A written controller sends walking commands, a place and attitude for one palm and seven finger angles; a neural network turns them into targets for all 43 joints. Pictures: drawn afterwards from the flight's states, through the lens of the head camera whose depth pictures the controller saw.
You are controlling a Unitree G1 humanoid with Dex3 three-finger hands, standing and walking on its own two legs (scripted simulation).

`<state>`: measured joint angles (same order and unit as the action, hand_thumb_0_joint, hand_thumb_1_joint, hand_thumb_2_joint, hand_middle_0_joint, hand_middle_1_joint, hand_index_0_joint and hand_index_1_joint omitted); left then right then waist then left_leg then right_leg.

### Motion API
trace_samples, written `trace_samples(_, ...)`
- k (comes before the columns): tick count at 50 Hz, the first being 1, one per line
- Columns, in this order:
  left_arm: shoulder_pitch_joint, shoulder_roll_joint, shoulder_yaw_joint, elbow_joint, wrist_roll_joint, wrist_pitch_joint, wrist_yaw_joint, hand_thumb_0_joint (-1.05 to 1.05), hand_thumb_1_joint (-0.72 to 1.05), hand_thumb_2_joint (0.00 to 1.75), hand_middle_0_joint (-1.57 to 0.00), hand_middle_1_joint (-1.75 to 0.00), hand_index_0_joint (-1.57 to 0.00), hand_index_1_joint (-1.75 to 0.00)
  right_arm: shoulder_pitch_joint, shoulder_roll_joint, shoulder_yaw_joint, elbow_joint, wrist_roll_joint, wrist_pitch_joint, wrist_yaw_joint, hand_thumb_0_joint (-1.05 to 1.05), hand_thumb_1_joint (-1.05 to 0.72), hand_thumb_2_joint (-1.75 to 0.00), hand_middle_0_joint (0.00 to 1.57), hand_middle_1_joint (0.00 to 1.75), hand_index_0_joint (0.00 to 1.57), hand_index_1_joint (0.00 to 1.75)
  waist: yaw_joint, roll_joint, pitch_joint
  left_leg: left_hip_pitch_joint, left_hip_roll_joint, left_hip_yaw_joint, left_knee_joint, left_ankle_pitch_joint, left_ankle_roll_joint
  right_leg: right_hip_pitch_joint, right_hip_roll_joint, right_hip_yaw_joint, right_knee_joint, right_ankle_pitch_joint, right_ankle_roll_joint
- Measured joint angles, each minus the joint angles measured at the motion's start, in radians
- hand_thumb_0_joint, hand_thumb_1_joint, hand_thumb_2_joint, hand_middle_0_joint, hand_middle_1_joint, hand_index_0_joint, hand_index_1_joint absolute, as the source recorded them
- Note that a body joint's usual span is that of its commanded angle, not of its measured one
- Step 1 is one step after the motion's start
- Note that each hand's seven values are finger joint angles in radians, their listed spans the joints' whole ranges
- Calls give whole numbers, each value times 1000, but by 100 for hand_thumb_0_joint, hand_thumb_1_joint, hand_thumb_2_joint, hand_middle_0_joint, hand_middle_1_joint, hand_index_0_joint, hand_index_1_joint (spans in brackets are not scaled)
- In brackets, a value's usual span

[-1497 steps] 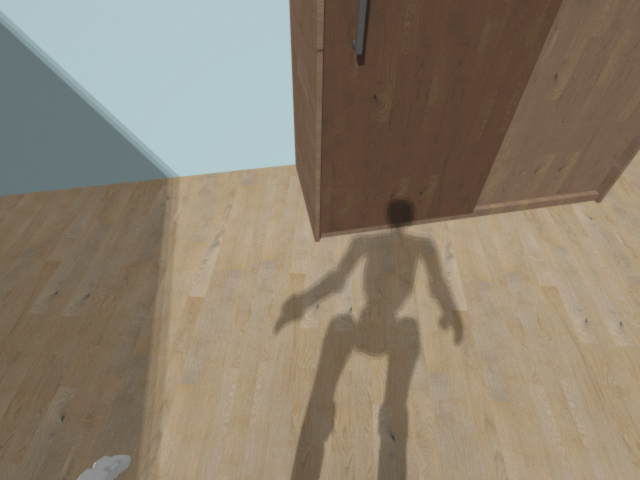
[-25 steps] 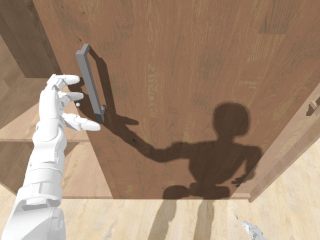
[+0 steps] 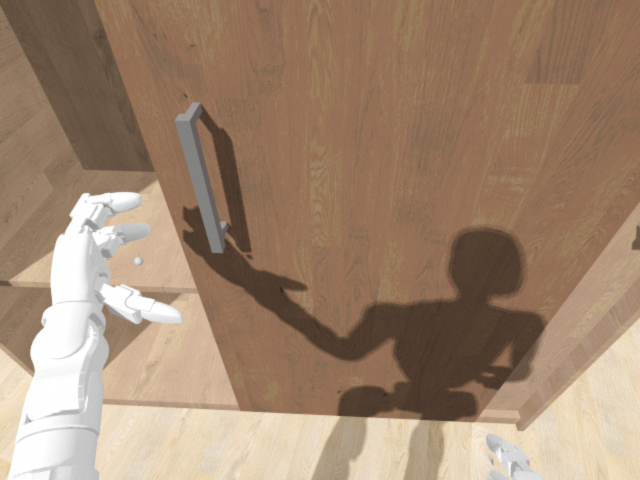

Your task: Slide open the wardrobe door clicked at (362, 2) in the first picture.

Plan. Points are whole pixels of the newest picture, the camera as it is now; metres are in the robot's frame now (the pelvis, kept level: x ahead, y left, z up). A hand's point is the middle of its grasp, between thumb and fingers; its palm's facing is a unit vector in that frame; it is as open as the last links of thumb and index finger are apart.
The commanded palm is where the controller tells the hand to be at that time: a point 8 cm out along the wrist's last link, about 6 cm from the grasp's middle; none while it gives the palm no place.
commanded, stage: slip the hand off the handle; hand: left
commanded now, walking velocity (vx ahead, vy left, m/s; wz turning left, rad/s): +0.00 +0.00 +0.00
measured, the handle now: (207, 184) +0.45 +0.20 +0.16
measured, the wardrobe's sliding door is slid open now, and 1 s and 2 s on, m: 0.53 0.53 0.53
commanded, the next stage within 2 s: draw the hand back to the body in 0.30 s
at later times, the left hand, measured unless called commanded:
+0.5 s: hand (126, 299) +0.26 +0.23 +0.15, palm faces +0.19 -0.98 -0.08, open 14.7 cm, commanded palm +0.22 +0.28 +0.15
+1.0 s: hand (69, 333) +0.20 +0.25 +0.17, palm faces +0.24 -0.95 -0.17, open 14.4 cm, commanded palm +0.16 +0.29 +0.17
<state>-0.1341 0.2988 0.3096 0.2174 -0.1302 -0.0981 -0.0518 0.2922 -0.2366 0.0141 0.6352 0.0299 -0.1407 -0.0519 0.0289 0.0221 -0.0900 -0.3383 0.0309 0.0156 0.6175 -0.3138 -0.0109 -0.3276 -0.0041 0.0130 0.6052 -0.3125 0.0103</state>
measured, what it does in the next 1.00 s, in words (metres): stands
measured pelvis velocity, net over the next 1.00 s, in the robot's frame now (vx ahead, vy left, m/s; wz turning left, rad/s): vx -0.02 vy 0.00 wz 0.04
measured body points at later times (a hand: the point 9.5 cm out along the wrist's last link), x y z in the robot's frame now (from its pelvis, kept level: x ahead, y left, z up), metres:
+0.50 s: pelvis -0.01 -0.02 +0.00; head -0.04 -0.03 +0.45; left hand +0.24 +0.28 +0.16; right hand +0.18 -0.23 -0.08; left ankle +0.00 +0.13 -0.73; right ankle +0.00 -0.13 -0.73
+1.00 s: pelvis -0.02 +0.00 +0.00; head -0.06 -0.02 +0.45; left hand +0.18 +0.30 +0.18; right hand +0.19 -0.21 -0.04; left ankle +0.00 +0.13 -0.73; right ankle +0.00 -0.13 -0.73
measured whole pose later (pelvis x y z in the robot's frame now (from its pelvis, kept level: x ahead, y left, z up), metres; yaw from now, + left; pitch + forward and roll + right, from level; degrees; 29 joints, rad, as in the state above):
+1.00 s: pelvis -0.02 +0.00 +0.00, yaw +2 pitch -4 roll -1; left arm 0.16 0.35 0.32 -0.21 -0.24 0.05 -0.19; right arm 0.22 -0.24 0.06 0.64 0.02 -0.31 -0.10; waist 0.09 0.04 -0.03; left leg -0.23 0.03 -0.03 0.57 -0.27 -0.02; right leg -0.19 -0.01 -0.03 0.53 -0.27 0.01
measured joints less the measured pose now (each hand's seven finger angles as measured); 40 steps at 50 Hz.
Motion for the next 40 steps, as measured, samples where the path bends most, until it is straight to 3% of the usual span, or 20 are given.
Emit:
trace_samples(9, 35, 9, -54, -78, -52, 66, -67, -1, -55, 20, -25, -115, -25, -115, -66, -14, 21, 6, 17, -42, -41, 1, -90, -90, 20, 30, 21, 30, 41, 23, 20, 12, -7, -41, 2, 17, -6, 31, -6, -41, -6, 6, -6)
trace_samples(13, 59, -4, -68, -100, -57, 80, -69, -1, -55, 20, -25, -115, -25, -115, -82, -9, 29, 2, 13, -60, -48, 1, -90, -90, 20, 30, 21, 30, 42, 22, 24, 13, -8, -43, -7, 27, -10, 28, -7, -42, -4, 10, -9)
trace_samples(22, 127, -1, -47, -171, -51, 45, -46, -1, -55, 20, -26, -115, -26, -115, -58, -1, 37, 16, 0, -84, -42, 1, -90, -90, 20, 30, 21, 30, 41, 18, 27, 28, 0, -43, -10, 25, -18, 39, 1, -42, 0, 5, -18)
trace_samples(28, 106, 68, 9, -113, -186, 150, -300, -1, -55, 20, -25, -115, -25, -115, -39, -22, 58, 37, 18, -98, -80, 1, -90, -90, 20, 30, 21, 30, 37, 25, 28, 69, 3, -40, -32, 28, -15, 79, 4, -40, -23, 10, -18)
trace_samples(30, 117, 92, 32, -116, -212, 178, -349, -1, -55, 20, -25, -115, -25, -115, -32, -28, 55, 27, 22, -110, -81, 1, -90, -90, 20, 30, 21, 30, 34, 28, 23, 80, 4, -35, -36, 27, -16, 88, 5, -35, -28, 11, -17)
trace_samples(35, 174, 78, 70, -186, -251, 195, -350, -1, -55, 20, -25, -115, -25, -115, -21, -41, 37, -4, 30, -143, -61, 1, -90, -90, 20, 30, 21, 30, 38, 33, 17, 86, 2, -28, -35, 25, -14, 93, 2, -28, -29, 12, -13)
trace_samples(40, 240, 43, 56, -270, -231, 225, -320, -1, -55, 20, -25, -115, -25, -115, -28, -43, 33, -18, 31, -154, -51, 1, -90, -90, 20, 30, 21, 30, 50, 26, 23, 84, -4, -30, -30, 27, -8, 95, -3, -30, -28, 15, -8)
